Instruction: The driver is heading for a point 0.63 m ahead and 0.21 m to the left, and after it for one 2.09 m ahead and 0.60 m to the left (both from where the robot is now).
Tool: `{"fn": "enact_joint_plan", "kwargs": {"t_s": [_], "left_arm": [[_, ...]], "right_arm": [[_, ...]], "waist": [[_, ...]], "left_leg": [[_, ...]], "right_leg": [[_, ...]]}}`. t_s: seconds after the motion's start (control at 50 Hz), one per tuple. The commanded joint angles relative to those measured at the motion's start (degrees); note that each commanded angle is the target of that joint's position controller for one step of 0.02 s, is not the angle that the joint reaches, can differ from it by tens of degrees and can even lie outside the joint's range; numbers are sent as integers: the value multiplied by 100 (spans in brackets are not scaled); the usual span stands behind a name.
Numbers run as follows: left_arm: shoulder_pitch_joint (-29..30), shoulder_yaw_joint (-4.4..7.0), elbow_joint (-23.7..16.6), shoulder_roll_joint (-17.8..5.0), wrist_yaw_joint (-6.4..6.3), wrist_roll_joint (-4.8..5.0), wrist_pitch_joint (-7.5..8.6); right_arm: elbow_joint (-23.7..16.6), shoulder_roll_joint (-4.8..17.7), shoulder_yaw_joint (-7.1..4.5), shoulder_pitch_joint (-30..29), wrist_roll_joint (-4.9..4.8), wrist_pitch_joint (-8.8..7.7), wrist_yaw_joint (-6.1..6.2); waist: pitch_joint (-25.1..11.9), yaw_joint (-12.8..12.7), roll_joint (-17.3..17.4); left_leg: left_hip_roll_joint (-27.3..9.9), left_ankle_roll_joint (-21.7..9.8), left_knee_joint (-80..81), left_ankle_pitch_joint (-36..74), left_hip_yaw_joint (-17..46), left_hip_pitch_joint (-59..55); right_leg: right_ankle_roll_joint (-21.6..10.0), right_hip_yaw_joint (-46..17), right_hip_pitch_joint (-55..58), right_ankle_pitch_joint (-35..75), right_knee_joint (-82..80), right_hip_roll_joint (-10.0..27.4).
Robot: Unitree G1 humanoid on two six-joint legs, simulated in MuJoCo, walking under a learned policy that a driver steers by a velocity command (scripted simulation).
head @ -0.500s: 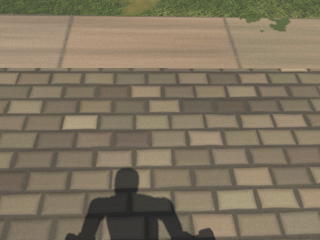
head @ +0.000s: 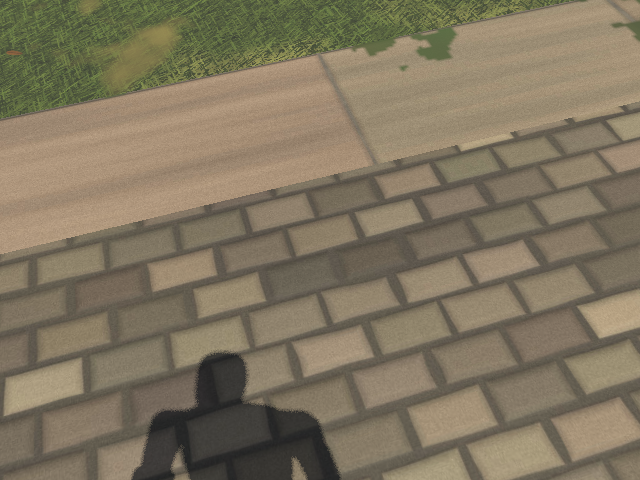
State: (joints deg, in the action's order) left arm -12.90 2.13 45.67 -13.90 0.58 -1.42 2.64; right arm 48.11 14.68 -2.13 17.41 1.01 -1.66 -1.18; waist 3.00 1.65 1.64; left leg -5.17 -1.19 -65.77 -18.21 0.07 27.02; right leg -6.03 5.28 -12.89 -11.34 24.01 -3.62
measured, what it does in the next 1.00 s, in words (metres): walks ahead, turning left: left foot, then right foot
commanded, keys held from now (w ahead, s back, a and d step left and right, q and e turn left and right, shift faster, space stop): w+q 0.96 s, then w+e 0.04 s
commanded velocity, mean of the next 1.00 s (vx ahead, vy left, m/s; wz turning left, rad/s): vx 0.50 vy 0.00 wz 0.47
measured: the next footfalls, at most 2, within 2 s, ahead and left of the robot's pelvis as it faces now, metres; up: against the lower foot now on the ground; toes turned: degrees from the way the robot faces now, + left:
left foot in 0.38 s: +0.34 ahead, +0.12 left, +0.00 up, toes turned +16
right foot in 0.88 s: +0.68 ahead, +0.06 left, +0.00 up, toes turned +31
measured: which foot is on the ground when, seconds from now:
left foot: up 0.00-0.36, down 0.38-0.88, up 0.90-1.00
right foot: down 0.00-0.36, up 0.38-0.86, down 0.88-1.00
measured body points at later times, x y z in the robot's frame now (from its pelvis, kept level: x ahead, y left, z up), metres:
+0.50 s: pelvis +0.27 +0.06 -0.01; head +0.30 +0.07 +0.44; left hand +0.27 +0.32 -0.14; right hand +0.44 -0.18 -0.14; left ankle +0.30 +0.11 -0.74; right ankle +0.18 -0.10 -0.63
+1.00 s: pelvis +0.55 +0.10 -0.01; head +0.58 +0.10 +0.44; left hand +0.54 +0.40 -0.10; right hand +0.75 -0.12 -0.14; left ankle +0.39 +0.13 -0.66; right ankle +0.65 +0.04 -0.74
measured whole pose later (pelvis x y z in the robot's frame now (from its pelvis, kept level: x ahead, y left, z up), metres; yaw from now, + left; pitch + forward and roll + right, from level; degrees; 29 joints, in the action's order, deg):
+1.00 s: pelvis +0.55 +0.10 -0.01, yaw +33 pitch +1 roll +0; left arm -9.6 1.4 42.4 -14.9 -0.4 -2.3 3.7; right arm 46.6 18.3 -4.2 18.7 1.4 -1.6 -1.0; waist 1.9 2.0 2.2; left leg 4.0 -4.4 -63.9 -21.7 3.9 19.9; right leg -1.5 2.9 -19.3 -10.5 28.7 0.0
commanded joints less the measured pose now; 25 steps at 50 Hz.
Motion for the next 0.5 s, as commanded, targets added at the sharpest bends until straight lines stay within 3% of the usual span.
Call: {"fn": "enact_joint_plan", "kwargs": {"t_s": [0.02,0.12,0.24,0.3,0.34,0.36,0.38,0.4,0.42,0.44,0.46,0.48,0.5], "left_arm": [[-344,171,-79,-669,-33,40,237],[-652,138,167,-579,-66,46,309],[-1114,100,523,-589,-187,40,297],[-1120,116,634,-779,-256,9,240],[-986,159,638,-978,-306,-23,165],[-921,176,601,-1052,-304,-35,120],[-711,179,484,-1082,-276,2,115],[-982,48,143,-470,-156,101,175],[-551,100,-59,-711,-104,37,237],[-90,76,-206,-687,-66,23,309],[-106,57,-226,-692,-54,62,367],[-174,70,-164,-675,-60,26,336],[-343,57,-137,-624,-61,-73,213]], "right_arm": [[-18,431,-153,500,30,94,-78],[-200,302,-155,-384,23,84,-123],[-575,107,-15,-1415,85,35,-226],[-623,176,-34,-1282,84,43,-214],[-466,340,-114,-598,100,47,-156],[-298,500,-201,22,123,10,-121],[-59,797,-342,902,196,-27,-57],[-66,1543,-566,1084,208,13,40],[-124,1590,-575,936,-27,48,13],[-89,1440,-545,633,-98,69,52],[-94,1102,-459,358,-96,71,72],[-119,880,-395,89,-84,48,86],[-155,737,-342,-109,-130,21,103]], "waist": [[-210,-20,-518],[125,-207,-480],[376,-481,-464],[137,-312,-602],[-300,32,-770],[-663,312,-740],[-1093,814,-410],[-1642,539,931],[-1953,542,539],[-1097,447,74],[-529,200,-228],[-174,-64,-436],[-109,-265,-416]], "left_leg": [[-40,-14,152,508,266,457],[40,4,1094,1544,241,1271],[199,-209,2640,1860,-503,1187],[602,-532,2977,1205,-877,592],[969,-825,3012,568,-1012,-204],[1092,-1004,3253,408,-886,-987],[818,-1306,3787,448,-290,-2323],[-929,-2174,3880,534,2395,-4207],[-1452,-2609,4692,890,4381,-4565],[-1305,-2347,4869,916,3407,-3914],[-1119,-2051,5026,1264,2820,-3078],[-786,-1773,5125,1772,2301,-2427],[-506,-1613,5258,2034,1873,-1961]], "right_leg": [[-435,-925,484,1860,-1474,1590],[-199,-272,936,1929,-1726,1481],[-82,326,1646,3031,-1540,1611],[54,594,2079,5168,-753,1706],[77,716,2163,6475,445,1770],[42,718,1885,6164,1457,1776],[136,793,949,4797,2987,1601],[444,769,-1453,173,5303,644],[476,-490,-2642,-1856,6257,-9],[432,-906,-3094,-1232,6000,476],[447,-812,-2897,-825,5429,695],[500,-782,-2581,-735,4935,853],[605,-760,-2201,-656,4652,928]]}}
